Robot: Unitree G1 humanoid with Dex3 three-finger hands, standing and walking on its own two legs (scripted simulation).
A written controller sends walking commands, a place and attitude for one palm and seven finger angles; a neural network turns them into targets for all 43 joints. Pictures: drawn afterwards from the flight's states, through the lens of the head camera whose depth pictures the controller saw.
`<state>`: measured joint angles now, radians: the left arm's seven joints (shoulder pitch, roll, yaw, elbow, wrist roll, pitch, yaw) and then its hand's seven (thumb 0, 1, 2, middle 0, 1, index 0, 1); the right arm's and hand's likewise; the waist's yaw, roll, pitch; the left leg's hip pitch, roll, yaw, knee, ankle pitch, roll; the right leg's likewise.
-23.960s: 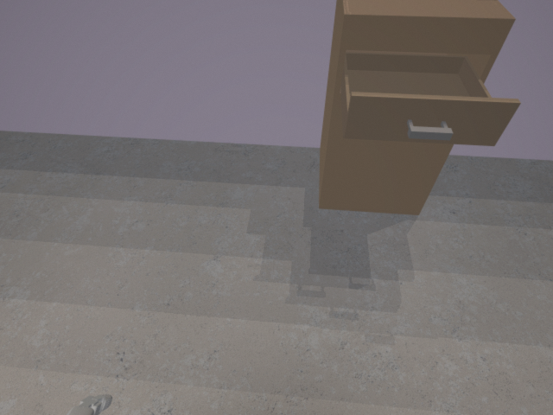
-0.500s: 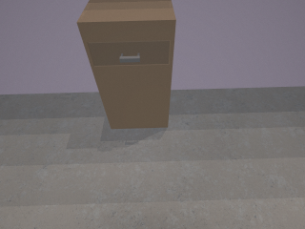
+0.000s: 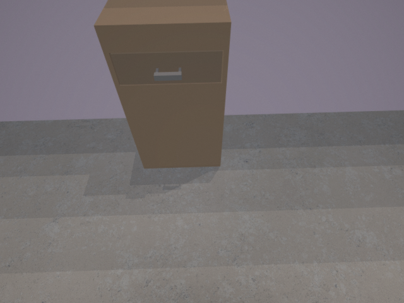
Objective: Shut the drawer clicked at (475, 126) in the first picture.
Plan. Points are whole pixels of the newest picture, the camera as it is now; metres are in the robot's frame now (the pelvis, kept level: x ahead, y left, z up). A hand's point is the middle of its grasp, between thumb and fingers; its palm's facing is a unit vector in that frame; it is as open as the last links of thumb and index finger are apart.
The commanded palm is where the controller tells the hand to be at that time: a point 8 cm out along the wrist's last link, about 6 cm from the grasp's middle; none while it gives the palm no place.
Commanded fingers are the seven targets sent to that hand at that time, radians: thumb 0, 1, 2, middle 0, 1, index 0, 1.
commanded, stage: look to check the result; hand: left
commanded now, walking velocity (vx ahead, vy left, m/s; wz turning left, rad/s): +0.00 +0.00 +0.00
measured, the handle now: (168, 73) +0.91 +0.19 -0.09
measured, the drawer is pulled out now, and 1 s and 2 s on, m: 0.00 0.00 0.00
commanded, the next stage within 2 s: stand and wait in 0.16 s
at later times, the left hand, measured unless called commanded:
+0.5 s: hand out of the picture +0.10 +0.24 -0.15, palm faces -0.02 -0.94 -0.34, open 7.3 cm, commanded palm none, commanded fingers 0.00 0.90 0.90 -0.20 -0.30 -0.20 -0.30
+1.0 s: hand out of the picture +0.10 +0.24 -0.15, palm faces -0.02 -0.94 -0.34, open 7.3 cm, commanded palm none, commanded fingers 0.00 0.90 0.90 -0.20 -0.30 -0.20 -0.30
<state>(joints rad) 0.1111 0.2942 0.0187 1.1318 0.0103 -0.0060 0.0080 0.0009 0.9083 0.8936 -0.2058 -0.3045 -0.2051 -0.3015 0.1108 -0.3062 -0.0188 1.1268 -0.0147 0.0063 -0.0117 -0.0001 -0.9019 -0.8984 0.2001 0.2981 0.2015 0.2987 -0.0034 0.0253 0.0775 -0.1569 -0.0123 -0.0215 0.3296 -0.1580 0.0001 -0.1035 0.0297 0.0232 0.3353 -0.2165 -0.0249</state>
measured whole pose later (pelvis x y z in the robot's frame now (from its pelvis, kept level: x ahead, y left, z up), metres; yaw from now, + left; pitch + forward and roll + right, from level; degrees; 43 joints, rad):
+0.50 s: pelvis +0.01 +0.00 +0.00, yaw +0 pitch -1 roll +0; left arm 0.09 0.31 0.02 1.11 0.01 -0.01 0.01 0.00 0.91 0.89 -0.21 -0.30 -0.21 -0.30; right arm 0.10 -0.32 -0.02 1.12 -0.01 0.00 -0.01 0.00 -0.90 -0.90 0.20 0.30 0.20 0.30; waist -0.01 0.02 0.06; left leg -0.13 -0.01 -0.02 0.31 -0.17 -0.01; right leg -0.07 0.03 0.03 0.31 -0.22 -0.03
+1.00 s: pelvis +0.01 -0.01 +0.00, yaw -1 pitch -1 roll +0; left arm 0.10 0.32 0.02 1.12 0.01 -0.01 0.01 0.00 0.91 0.89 -0.21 -0.30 -0.21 -0.30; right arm 0.10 -0.33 -0.02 1.12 -0.01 0.00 -0.01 0.00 -0.90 -0.90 0.20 0.30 0.20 0.30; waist -0.01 0.01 0.07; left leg -0.11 0.00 -0.01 0.30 -0.17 -0.01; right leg -0.06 0.04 0.03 0.30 -0.22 -0.03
